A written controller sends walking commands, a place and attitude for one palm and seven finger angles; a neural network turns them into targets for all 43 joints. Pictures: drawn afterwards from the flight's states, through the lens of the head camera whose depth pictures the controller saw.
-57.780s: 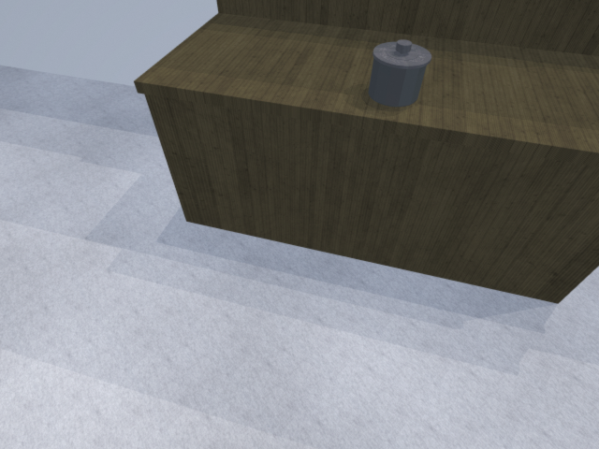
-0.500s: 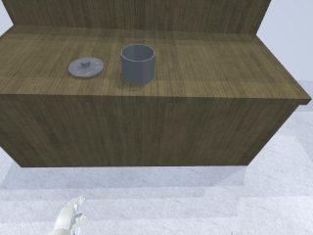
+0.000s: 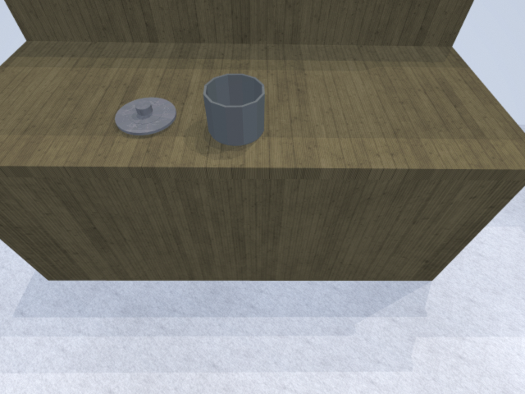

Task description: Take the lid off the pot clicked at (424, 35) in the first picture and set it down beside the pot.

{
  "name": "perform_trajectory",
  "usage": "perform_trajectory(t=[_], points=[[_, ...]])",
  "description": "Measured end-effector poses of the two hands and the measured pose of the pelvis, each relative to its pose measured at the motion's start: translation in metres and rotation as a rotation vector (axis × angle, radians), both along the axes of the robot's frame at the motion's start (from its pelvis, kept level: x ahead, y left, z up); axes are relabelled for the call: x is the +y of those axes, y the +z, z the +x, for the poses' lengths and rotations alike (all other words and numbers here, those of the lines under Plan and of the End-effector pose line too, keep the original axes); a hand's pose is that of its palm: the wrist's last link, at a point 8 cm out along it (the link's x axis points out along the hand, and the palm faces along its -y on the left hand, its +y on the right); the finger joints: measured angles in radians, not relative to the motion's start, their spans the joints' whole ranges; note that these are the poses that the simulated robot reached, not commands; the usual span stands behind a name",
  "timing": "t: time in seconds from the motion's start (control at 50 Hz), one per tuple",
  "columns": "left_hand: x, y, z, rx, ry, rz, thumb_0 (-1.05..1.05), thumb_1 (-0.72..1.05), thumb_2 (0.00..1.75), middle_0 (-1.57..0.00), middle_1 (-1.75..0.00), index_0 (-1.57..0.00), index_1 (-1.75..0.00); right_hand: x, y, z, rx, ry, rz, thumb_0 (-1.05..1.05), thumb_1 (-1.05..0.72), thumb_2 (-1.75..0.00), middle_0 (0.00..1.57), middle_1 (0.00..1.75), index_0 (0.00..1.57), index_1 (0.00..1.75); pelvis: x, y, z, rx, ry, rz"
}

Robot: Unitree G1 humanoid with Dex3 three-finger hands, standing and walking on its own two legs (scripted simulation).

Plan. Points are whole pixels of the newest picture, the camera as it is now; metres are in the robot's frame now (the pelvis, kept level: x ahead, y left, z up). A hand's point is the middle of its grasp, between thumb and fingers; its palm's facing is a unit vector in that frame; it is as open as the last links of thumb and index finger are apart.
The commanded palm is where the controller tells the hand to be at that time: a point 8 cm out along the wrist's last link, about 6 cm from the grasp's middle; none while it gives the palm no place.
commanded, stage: let the arm hang, fingers relaxed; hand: left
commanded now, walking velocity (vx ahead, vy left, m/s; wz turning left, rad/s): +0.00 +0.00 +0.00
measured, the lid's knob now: (143, 108) +0.79 +0.37 -0.04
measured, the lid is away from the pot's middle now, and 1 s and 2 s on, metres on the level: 0.26 0.26 0.26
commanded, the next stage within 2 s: look to check the result in 0.70 s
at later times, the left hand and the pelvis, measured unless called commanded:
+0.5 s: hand out of the picture +0.03 +0.17 -0.18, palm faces +0.03 -0.98 -0.18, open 7.3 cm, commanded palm none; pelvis +0.02 +0.00 +0.00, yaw +0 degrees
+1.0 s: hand out of the picture +0.03 +0.17 -0.18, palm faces +0.03 -0.98 -0.19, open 7.3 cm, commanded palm none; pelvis +0.03 +0.01 +0.00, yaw -1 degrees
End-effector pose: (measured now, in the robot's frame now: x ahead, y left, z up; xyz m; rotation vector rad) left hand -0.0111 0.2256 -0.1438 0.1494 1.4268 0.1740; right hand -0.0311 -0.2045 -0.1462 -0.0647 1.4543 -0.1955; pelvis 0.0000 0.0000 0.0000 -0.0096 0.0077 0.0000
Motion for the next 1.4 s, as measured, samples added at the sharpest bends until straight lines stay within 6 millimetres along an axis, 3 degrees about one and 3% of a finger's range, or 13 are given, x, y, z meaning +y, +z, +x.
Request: perform_trajectory(t=[0.08, 0.34, 0.86, 1.4], points=[[-0.01, -0.003, 0.013, -0.022, -0.003, -0.02, 0.01, 0.92, 0.9, -0.2, -0.3, -0.2, -0.3, -0.001, -0.001, 0.015, -0.023, 0.005, -0.011, 0.01, -0.92, -0.9, 0.21, 0.3, 0.2, 0.3, 0.001, 0.0, 0.006, -0.006, -0.003, 0.001], [-0.007, -0.007, 0.029, -0.032, -0.001, -0.025, 0.01, 0.93, 0.9, -0.2, -0.3, -0.2, -0.3, -0.008, 0.002, 0.034, -0.043, -0.001, -0.041, 0.01, -0.92, -0.9, 0.2, 0.3, 0.2, 0.3, 0.001, -0.001, 0.019, -0.004, -0.007, -0.001], [0.0, -0.005, 0.04, -0.017, -0.002, -0.016, 0.01, 0.92, 0.9, -0.2, -0.3, -0.2, -0.3, 0.01, 0.0, 0.029, 0.002, -0.023, -0.015, 0.0, -0.91, -0.9, 0.2, 0.3, 0.2, 0.3, 0.008, -0.001, 0.03, -0.003, -0.011, 0.002], [-0.01, -0.006, 0.026, 0.002, 0.004, -0.031, 0.01, 0.92, 0.9, -0.2, -0.3, -0.2, -0.3, 0.006, 0.001, 0.026, -0.003, -0.024, -0.019, 0.0, -0.91, -0.9, 0.2, 0.3, 0.2, 0.3, 0.004, 0.0, 0.026, -0.008, -0.014, 0.003]])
